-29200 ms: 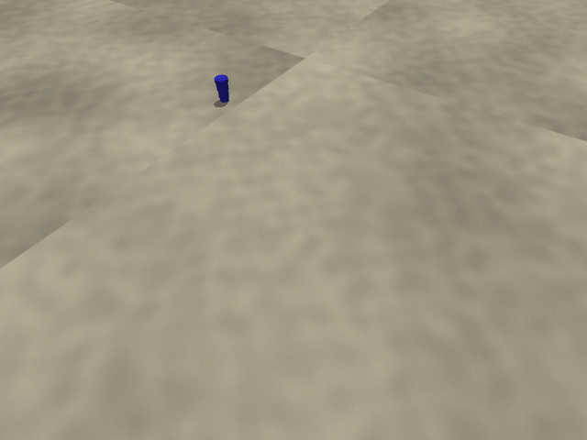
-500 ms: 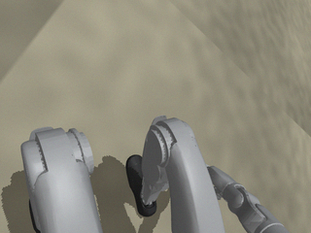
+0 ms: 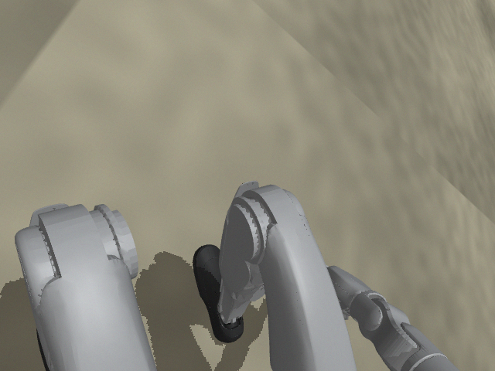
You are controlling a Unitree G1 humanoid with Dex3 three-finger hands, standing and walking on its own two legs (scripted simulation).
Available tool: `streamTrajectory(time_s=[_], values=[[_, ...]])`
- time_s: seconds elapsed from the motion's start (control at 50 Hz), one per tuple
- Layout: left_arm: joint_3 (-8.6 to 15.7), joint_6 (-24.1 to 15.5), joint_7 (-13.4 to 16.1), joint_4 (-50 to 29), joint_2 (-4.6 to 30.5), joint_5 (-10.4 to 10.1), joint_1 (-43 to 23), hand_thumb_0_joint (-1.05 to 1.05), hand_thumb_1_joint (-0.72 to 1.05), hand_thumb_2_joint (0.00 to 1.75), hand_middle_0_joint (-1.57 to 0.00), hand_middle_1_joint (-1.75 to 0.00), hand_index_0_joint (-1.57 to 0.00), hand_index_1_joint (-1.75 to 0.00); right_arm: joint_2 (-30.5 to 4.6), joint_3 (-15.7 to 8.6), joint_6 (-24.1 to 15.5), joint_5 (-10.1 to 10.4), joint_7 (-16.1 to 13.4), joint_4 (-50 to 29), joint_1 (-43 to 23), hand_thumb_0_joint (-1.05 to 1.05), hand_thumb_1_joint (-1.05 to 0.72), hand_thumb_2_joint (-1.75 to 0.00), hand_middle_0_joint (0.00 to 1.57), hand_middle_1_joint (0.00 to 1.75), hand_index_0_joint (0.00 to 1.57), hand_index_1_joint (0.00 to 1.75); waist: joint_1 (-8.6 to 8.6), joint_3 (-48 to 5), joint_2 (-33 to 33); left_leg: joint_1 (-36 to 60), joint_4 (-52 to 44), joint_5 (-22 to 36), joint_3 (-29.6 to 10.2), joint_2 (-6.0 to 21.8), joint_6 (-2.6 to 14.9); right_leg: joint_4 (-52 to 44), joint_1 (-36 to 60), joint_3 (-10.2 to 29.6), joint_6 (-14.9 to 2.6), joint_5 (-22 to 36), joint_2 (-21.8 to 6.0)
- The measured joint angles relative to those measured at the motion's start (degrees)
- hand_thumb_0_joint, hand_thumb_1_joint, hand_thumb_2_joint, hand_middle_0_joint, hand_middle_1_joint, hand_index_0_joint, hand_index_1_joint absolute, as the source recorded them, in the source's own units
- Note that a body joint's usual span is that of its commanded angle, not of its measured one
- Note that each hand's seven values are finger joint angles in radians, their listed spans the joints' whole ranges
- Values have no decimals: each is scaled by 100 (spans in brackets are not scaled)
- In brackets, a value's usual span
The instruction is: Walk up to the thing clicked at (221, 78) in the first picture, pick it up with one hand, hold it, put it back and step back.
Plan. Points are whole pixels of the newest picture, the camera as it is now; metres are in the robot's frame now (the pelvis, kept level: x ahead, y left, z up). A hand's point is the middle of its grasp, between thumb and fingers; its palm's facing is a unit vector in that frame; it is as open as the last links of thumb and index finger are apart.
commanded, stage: close in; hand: left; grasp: from the side
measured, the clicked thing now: out of the picture +0.45 +0.41 -0.20
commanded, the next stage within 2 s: rest palm in 0.32 s
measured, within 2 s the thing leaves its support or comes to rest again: leaves its support in 1.42 s
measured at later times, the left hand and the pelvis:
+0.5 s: hand out of the picture +0.40 +0.40 -0.17, palm faces +0.66 -0.75 +0.01, open 17.3 cm; pelvis +0.00 +0.00 +0.00, yaw +0 degrees
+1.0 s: hand out of the picture +0.42 +0.41 -0.17, palm faces +0.68 -0.74 +0.00, open 12.9 cm; pelvis +0.00 +0.00 +0.00, yaw -1 degrees
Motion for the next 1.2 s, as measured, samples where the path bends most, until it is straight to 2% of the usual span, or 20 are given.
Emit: streamTrajectory(time_s=[0.1, 0.36, 0.52, 0.64, 0.76, 0.82, 0.96, 1.1, 1.2], values=[[62, -61, 49, -146, 45, 47, 1, -1, -61, 19, -5, -19, -7, -17, 9, 29, 19, -22, -17, -14, -42, -1, -88, -90, 21, 30, 21, 30, 4, 74, -60, 18, 27, -5, -40, -18, -48, 30, -4, -18, 32, 16, -11], [-156, 35, -164, -176, -10, -235, 4, -1, -61, 21, -3, -18, -5, -17, -15, 22, -47, 57, -30, -17, -84, -1, -88, -90, 21, 30, 21, 30, 33, 32, 57, -55, 7, 30, 13, 11, 11, 11, -51, 10, 55, 40, -18], [-159, 60, -221, -229, 34, -180, -90, -1, -60, 24, -5, -19, -6, -18, 12, 48, -53, 71, -52, -48, -57, -1, -88, -90, 21, 30, 21, 30, 30, 28, -27, -30, 12, 33, 2, 22, 9, 9, -32, -4, 19, 57, -17], [-191, 137, -135, -161, 116, -104, -183, -1, -57, 27, -8, -20, -8, -20, -23, 66, -19, 71, -40, -100, -20, -1, -87, -90, 21, 30, 21, 30, 30, 46, -23, -29, -5, 33, -2, 25, 7, -11, -26, -20, -42, 56, -29], [-236, 127, -97, -99, 180, -118, -247, -1, -52, 30, -11, -22, -11, -22, -47, 91, -19, 36, -40, -82, -32, -1, -86, -90, 21, 30, 21, 30, -15, 57, 9, -44, -6, 23, -1, 21, 20, -17, -26, -14, 30, 46, -37], [-302, 132, -116, -55, 209, -86, -296, -1, -46, 34, -16, -27, -17, -27, -38, 101, -8, 42, -47, -72, -47, -1, -86, -90, 21, 30, 21, 30, -38, 75, 13, -50, -6, 18, 2, 29, 30, -24, -26, -14, 39, 45, -35], [-126, 191, -5, -14, 304, -54, -391, -1, -29, 47, -36, -46, -37, -45, -32, 153, 22, 42, -52, -154, -32, -1, -86, -89, 21, 30, 21, 30, -87, 111, -42, -44, -29, -6, -18, 56, 24, -63, -34, -36, 14, 56, -29], [-177, 249, 7, -105, 380, 74, -438, 0, -8, 63, -57, -65, -58, -64, -37, 168, 71, 14, -77, -107, -19, -1, -85, -89, 21, 30, 21, 30, -74, 128, -47, -27, -54, -23, -29, 51, -6, -78, -26, -46, 36, 52, -57], [-194, 357, 37, -13, 447, 12, -482, 0, -17, 66, -63, -76, -61, -73, -54, 151, 81, 28, -94, -111, -43, -1, -85, -89, 21, 30, 21, 30, -94, 118, -1, -48, -72, -9, -25, 52, -5, -94, -40, -47, 50, 59, -67]])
